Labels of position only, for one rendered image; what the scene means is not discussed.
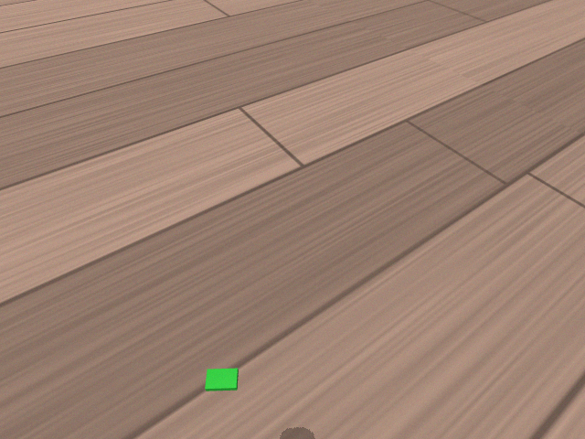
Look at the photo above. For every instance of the small box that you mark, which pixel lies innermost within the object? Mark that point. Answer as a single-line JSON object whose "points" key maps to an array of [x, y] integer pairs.
{"points": [[222, 380]]}

